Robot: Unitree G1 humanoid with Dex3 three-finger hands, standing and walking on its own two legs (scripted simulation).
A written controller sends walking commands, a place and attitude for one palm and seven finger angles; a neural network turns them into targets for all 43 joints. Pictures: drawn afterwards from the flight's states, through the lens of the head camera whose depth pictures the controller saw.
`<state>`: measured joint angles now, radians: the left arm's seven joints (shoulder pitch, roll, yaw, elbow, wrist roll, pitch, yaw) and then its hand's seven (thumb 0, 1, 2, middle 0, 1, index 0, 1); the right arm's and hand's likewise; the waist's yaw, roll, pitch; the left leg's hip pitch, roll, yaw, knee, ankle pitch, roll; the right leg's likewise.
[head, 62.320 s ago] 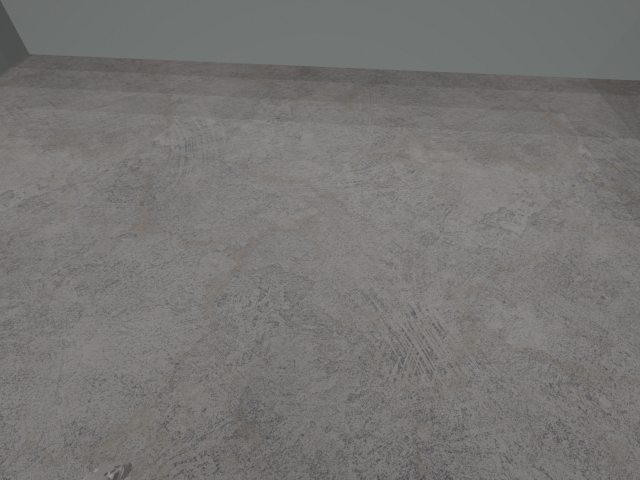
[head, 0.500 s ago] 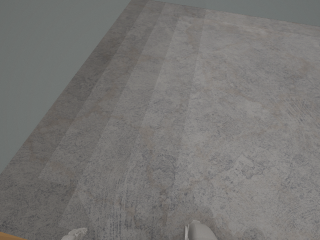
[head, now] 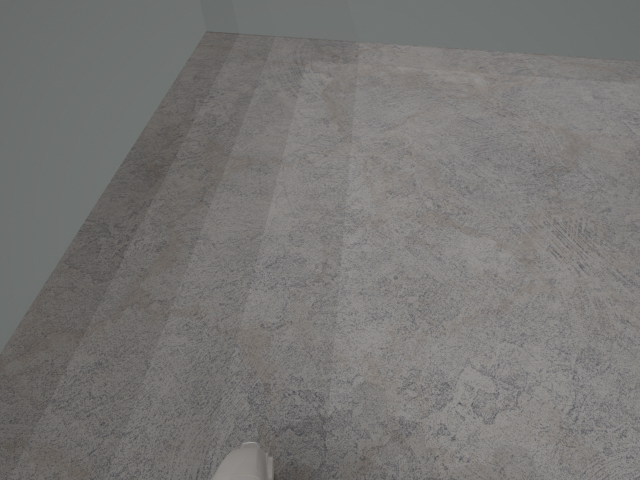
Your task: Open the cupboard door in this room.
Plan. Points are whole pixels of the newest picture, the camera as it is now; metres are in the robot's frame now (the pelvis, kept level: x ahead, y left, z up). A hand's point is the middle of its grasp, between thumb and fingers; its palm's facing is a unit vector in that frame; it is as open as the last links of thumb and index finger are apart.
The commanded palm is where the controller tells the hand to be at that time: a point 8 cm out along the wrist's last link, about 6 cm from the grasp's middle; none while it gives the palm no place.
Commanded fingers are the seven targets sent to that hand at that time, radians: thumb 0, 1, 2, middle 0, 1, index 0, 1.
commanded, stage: walk to a spot facing it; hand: left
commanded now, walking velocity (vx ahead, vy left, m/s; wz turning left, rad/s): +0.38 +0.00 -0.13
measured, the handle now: out of the picture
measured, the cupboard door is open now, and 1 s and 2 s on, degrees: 49 49 49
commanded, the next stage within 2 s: turn to face it in 0.58 s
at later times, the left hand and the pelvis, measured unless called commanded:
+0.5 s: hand (226, 339) +0.35 +0.19 -0.16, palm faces -0.15 -0.97 -0.21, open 7.3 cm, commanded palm none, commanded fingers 0.00 0.90 0.90 -0.20 -0.30 -0.20 -0.30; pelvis +0.24 +0.00 +0.00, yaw -9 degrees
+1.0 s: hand (274, 284) +0.49 +0.12 -0.20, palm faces -0.01 -0.99 -0.17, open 7.2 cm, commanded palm none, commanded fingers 0.00 0.90 0.90 -0.20 -0.30 -0.20 -0.30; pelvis +0.44 -0.05 -0.02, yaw -3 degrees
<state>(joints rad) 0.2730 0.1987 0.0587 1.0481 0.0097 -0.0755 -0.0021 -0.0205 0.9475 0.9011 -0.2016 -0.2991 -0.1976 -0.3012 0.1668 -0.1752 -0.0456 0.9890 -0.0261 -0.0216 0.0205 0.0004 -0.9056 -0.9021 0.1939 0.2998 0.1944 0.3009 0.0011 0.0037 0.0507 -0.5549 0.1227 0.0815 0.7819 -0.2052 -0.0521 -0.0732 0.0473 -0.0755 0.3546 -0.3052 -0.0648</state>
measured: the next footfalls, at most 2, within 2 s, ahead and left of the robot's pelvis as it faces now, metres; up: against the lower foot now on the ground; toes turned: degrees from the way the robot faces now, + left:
left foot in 0.12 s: +0.21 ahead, +0.13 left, +0.00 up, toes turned +6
right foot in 0.58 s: +0.39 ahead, -0.15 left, +0.00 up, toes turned -17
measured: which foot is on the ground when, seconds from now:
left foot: up 0.00-0.10, down 0.12-0.58, up 0.60-0.96, down 0.98-1.00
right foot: down 0.00-0.12, up 0.14-0.56, down 0.58-0.98, up 1.00-1.00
